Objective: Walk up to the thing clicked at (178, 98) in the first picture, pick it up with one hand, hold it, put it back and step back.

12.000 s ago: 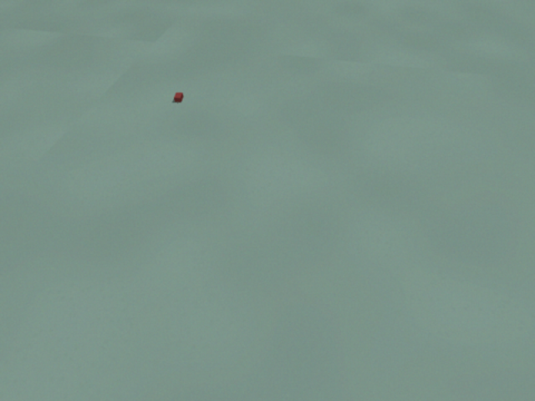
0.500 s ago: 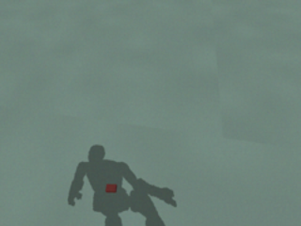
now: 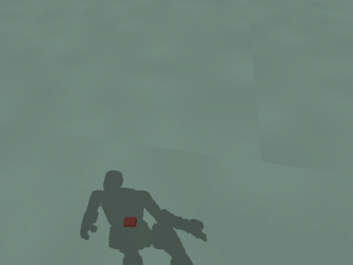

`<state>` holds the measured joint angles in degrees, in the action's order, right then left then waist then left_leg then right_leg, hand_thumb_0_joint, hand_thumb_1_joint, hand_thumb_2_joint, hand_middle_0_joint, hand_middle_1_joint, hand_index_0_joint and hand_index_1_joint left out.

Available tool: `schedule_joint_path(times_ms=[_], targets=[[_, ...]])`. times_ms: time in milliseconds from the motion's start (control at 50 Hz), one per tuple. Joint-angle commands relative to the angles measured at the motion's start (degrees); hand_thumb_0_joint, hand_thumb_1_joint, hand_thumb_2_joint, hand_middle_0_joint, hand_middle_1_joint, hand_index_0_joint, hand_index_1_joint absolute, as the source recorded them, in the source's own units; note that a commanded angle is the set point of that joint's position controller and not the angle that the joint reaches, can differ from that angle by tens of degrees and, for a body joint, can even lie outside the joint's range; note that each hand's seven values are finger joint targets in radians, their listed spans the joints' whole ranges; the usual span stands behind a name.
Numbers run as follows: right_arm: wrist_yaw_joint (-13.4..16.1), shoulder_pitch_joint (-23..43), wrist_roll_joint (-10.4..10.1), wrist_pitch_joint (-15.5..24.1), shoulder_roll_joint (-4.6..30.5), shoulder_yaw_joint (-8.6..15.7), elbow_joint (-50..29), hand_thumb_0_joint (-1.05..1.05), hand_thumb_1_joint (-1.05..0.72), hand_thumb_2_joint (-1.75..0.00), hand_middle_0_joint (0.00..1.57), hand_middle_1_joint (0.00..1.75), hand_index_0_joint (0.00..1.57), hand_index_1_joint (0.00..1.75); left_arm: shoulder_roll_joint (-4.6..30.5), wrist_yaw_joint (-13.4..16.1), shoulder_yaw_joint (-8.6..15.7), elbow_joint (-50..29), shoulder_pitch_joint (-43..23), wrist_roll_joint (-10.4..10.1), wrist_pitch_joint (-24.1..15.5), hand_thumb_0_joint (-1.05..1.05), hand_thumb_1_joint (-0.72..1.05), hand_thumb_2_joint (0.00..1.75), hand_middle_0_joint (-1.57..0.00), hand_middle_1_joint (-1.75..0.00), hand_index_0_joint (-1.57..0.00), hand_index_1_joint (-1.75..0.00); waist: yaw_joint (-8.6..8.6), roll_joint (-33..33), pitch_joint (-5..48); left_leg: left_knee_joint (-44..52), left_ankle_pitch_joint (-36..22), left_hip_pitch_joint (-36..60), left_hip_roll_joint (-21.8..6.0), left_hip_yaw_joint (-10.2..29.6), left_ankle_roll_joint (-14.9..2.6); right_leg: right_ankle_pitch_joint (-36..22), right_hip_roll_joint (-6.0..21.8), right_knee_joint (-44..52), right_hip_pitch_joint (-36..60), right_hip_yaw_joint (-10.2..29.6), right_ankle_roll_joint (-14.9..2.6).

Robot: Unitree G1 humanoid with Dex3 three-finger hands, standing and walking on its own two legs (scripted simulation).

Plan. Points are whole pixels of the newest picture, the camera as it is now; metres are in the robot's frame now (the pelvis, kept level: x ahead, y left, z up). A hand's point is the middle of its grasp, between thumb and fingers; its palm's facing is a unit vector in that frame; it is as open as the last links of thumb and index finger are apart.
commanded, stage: stand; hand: left
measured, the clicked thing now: (130, 222) +0.46 +0.29 -0.77
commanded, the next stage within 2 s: walk up in 0.48 s
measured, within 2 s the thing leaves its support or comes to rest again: neither
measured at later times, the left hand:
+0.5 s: hand out of the picture +0.08 +0.26 -0.16, palm faces -0.03 -0.94 -0.35, open 7.4 cm
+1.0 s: hand out of the picture +0.13 +0.32 -0.16, palm faces -0.05 -0.91 -0.41, open 7.4 cm
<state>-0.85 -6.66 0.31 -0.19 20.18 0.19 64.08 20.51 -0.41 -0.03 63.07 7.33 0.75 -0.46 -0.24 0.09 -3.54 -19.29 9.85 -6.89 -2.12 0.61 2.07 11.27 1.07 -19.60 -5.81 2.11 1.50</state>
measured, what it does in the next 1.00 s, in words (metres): steps on the spot: right foot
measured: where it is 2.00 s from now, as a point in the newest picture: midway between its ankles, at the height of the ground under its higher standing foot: outside the picture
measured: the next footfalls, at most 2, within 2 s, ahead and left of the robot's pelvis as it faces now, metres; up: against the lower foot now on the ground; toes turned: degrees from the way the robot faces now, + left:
right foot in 0.96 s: +0.12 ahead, -0.07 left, +0.00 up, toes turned -2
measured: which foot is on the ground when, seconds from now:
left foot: down 0.00-1.00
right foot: down 0.00-0.72, up 0.74-0.94, down 0.96-1.00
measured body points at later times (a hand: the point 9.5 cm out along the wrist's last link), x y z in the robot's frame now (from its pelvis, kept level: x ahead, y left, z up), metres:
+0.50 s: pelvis +0.00 +0.00 +0.00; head +0.02 +0.00 +0.45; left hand +0.08 +0.30 -0.13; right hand +0.08 -0.30 -0.13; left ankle +0.01 +0.14 -0.75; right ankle +0.00 -0.14 -0.75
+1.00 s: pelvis +0.05 +0.05 -0.01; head +0.08 +0.04 +0.44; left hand +0.13 +0.36 -0.13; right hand +0.10 -0.25 -0.15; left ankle +0.01 +0.15 -0.75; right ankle +0.08 -0.07 -0.75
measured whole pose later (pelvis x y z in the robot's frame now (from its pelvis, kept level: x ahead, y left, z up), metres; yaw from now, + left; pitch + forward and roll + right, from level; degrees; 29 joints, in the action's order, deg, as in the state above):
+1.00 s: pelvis +0.05 +0.05 -0.01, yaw -1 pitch -4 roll -1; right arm -0.9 -11.1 -0.4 -2.5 20.0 2.2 55.7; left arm 21.3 1.2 1.8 57.9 9.2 1.1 -1.1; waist -0.8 1.6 -8.0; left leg -29.9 20.1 -5.6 0.5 -1.6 -1.7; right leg 11.0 -0.5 -27.6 -11.3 -1.4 -0.9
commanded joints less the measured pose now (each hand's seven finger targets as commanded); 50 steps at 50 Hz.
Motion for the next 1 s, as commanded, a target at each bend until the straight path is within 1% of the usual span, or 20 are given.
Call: schedule_joint_path(times_ms=[0,140,200,440,460,540,600,640,660,680,700,720,740,780,860,900,920,940,960,980], targets=[[1.0,1.5,0.1,1.4,12.5,2.6,-3.0,0.00,-0.90,-0.90,0.20,0.30,0.20,0.30,12.6,0.9,2.3,-3.2,-1.4,-0.1,-1.1,0.00,0.90,0.90,-0.20,-0.30,-0.20,-0.30,0.03,-0.1,3.3,2.6,-5.0,1.6,-4.9,3.5,-2.70,-6.0,5.9,4.1,-2.3,3.5,-2.38],[1.0,1.3,0.2,1.4,12.4,2.6,-3.0,0.00,-0.90,-0.90,0.20,0.30,0.20,0.30,12.5,0.8,2.3,-3.2,-1.7,-0.1,-1.0,0.00,0.90,0.90,-0.20,-0.30,-0.20,-0.30,-0.05,0.1,3.9,2.8,-4.5,1.1,-4.9,3.5,-2.79,-5.4,5.9,4.0,-1.8,3.6,-2.57],[1.0,1.5,0.1,1.6,12.4,2.6,-3.1,0.00,-0.90,-0.90,0.20,0.30,0.20,0.30,12.6,0.9,2.3,-3.2,-1.3,-0.1,-1.3,0.00,0.90,0.90,-0.20,-0.30,-0.20,-0.30,0.05,0.0,5.3,2.0,-8.8,2.5,-5.3,3.6,-2.92,-10.2,6.1,3.1,-0.6,3.2,-2.41],[1.1,1.6,0.0,1.3,12.6,2.7,-3.1,0.00,-0.90,-0.90,0.20,0.30,0.20,0.30,12.2,1.0,2.2,-3.1,-1.2,-0.2,-1.1,0.00,0.90,0.90,-0.20,-0.30,-0.20,-0.30,-0.07,0.2,4.4,1.9,-7.1,2.6,-5.0,3.1,-2.88,-8.8,6.0,3.7,-1.5,3.2,-2.39],[0.4,0.5,1.4,0.2,14.6,4.5,-4.8,0.00,-0.90,-0.90,0.20,0.30,0.20,0.30,15.4,1.6,4.1,-3.2,1.1,-0.1,-1.8,0.00,0.90,0.90,-0.20,-0.30,-0.20,-0.30,0.84,2.4,5.2,-1.3,-0.5,0.7,-2.2,1.0,-3.88,-1.7,5.6,3.2,0.8,4.2,-3.48],[-0.6,0.1,2.1,-1.0,11.4,4.8,-7.3,0.00,-0.90,-0.90,0.20,0.30,0.20,0.30,18.2,2.4,5.8,-4.8,1.7,0.7,-2.0,0.00,0.90,0.90,-0.20,-0.30,-0.20,-0.30,1.66,-6.3,-0.2,-12.2,15.0,-9.1,0.4,-0.6,-2.92,12.7,13.9,7.0,-2.5,14.4,-9.72],[-1.3,-0.5,2.3,-1.0,11.1,4.9,-9.6,0.00,-0.90,-0.90,0.20,0.30,0.20,0.30,17.5,2.5,6.0,-7.4,1.5,1.5,-2.3,0.00,0.90,0.90,-0.20,-0.30,-0.20,-0.30,1.50,-9.5,-2.6,-15.9,17.6,-12.4,-1.3,2.9,-3.50,3.6,16.2,4.9,-4.0,14.7,-12.53],[-1.2,-5.7,2.3,-0.2,10.6,5.4,-8.9,0.00,-0.90,-0.90,0.20,0.30,0.20,0.30,16.1,2.3,5.3,-9.0,-1.4,0.9,-2.0,0.00,0.90,0.90,-0.20,-0.30,-0.20,-0.30,-2.01,-8.9,1.1,-3.7,8.3,-3.7,-1.1,1.7,-4.01,-7.9,12.9,-1.4,-5.1,8.6,-9.27],[-0.9,-7.8,2.6,0.3,12.9,6.2,-8.3,0.00,-0.90,-0.90,0.20,0.30,0.20,0.30,13.8,2.0,4.6,-9.9,-1.9,0.3,-1.9,0.00,0.90,0.90,-0.20,-0.30,-0.20,-0.30,-3.02,-3.5,3.1,1.9,-2.1,3.0,-3.2,5.2,-4.95,-11.2,7.6,-8.2,-8.4,3.3,-5.62],[-0.7,-6.8,2.9,0.6,16.1,7.3,-9.0,0.00,-0.90,-0.90,0.20,0.30,0.20,0.30,10.8,2.0,3.7,-10.1,-1.1,-0.6,-1.6,0.00,0.90,0.90,-0.20,-0.30,-0.20,-0.30,-1.96,4.0,3.0,4.1,-7.4,5.5,-9.5,14.0,-7.65,-2.2,-0.1,-16.0,-12.7,-1.7,-2.23],[-0.7,-5.4,2.3,0.7,17.8,7.4,-9.9,0.00,-0.90,-0.90,0.20,0.30,0.20,0.30,11.1,2.5,3.6,-9.8,-0.5,-0.7,-1.2,0.00,0.90,0.90,-0.20,-0.30,-0.20,-0.30,-1.74,9.3,1.7,4.9,-9.0,6.3,-13.7,17.6,-12.23,18.8,-3.6,-21.1,-17.0,-2.6,-2.00],[-0.7,-6.8,2.3,0.8,17.6,7.6,-9.9,0.00,-0.90,-0.90,0.20,0.30,0.20,0.30,11.6,2.8,3.8,-9.6,-0.7,-0.4,-1.2,0.00,0.90,0.90,-0.20,-0.30,-0.20,-0.30,-2.16,8.7,0.6,4.5,-11.0,5.7,-15.3,19.3,-14.89,22.6,-2.0,-25.3,-18.0,0.3,-2.50],[-0.4,-6.7,2.2,0.7,16.5,7.4,-10.8,0.00,-0.90,-0.90,0.20,0.30,0.20,0.30,11.9,2.9,4.0,-9.4,0.6,-0.6,-1.2,0.00,0.90,0.90,-0.20,-0.30,-0.20,-0.30,-1.45,8.0,-0.8,3.4,-14.7,5.2,-13.9,16.6,-14.92,22.2,-1.3,-27.5,-18.3,1.6,-2.74],[0.4,-4.3,1.9,0.6,14.9,6.9,-12.2,0.00,-0.90,-0.90,0.20,0.30,0.20,0.30,11.4,2.6,3.7,-9.3,3.9,-1.1,-1.5,0.00,0.90,0.90,-0.20,-0.30,-0.20,-0.30,0.11,9.9,1.1,0.1,-24.0,9.1,-11.9,11.3,-13.19,18.6,0.2,-24.2,-18.5,1.2,-2.66],[0.9,-3.0,0.5,0.1,14.1,6.1,-13.6,0.00,-0.90,-0.90,0.20,0.30,0.20,0.30,10.5,2.1,3.6,-9.4,3.3,-0.1,-1.7,0.00,0.90,0.90,-0.20,-0.30,-0.20,-0.30,-0.39,8.1,3.9,-3.9,-27.3,6.6,-9.7,6.8,-10.61,7.5,-0.9,-10.7,-8.4,-4.1,-2.51],[0.9,-1.5,-0.7,-0.4,12.4,5.4,-13.7,0.00,-0.90,-0.90,0.20,0.30,0.20,0.30,9.9,2.3,3.7,-8.1,4.8,0.3,-1.7,0.00,0.90,0.90,-0.20,-0.30,-0.20,-0.30,1.40,4.2,4.4,-6.7,-21.1,0.8,-7.9,4.8,-7.63,-6.3,-0.4,-0.7,1.0,-3.2,-3.29],[0.8,-2.0,-1.3,-0.3,10.3,4.4,-13.8,0.00,-0.90,-0.90,0.20,0.30,0.20,0.30,12.0,2.4,4.3,-7.8,5.1,0.6,-2.0,0.00,0.90,0.90,-0.20,-0.30,-0.20,-0.30,1.52,0.5,5.6,-8.0,-14.6,-3.2,-5.4,4.1,-5.19,-16.8,3.9,-1.0,6.4,2.0,-4.52],[0.9,-2.9,-1.4,-0.4,9.2,4.0,-13.7,0.00,-0.90,-0.90,0.20,0.30,0.20,0.30,14.1,2.5,4.7,-8.3,4.3,0.6,-2.3,0.00,0.90,0.90,-0.20,-0.30,-0.20,-0.30,1.24,-3.4,6.7,-9.4,-6.1,-5.5,-2.3,2.9,-3.32,-19.0,10.1,0.3,7.9,9.4,-7.30],[1.0,-4.4,-1.2,-0.9,9.2,4.1,-12.5,0.00,-0.90,-0.90,0.20,0.30,0.20,0.30,15.4,2.3,4.4,-9.0,1.2,0.0,-2.1,0.00,0.90,0.90,-0.20,-0.30,-0.20,-0.30,0.33,-4.1,5.9,-10.0,10.2,-2.7,0.9,1.9,-2.88,-11.2,15.5,1.6,0.7,14.1,-11.73],[1.3,-6.3,-0.4,-1.3,9.8,4.4,-11.0,0.00,-0.90,-0.90,0.20,0.30,0.20,0.30,16.1,2.1,4.3,-10.0,-2.6,0.3,-1.9,0.00,0.90,0.90,-0.20,-0.30,-0.20,-0.30,-0.84,-6.6,3.1,-10.3,16.8,0.1,0.8,1.9,-3.32,-4.7,17.0,2.1,-5.8,15.5,-13.36]])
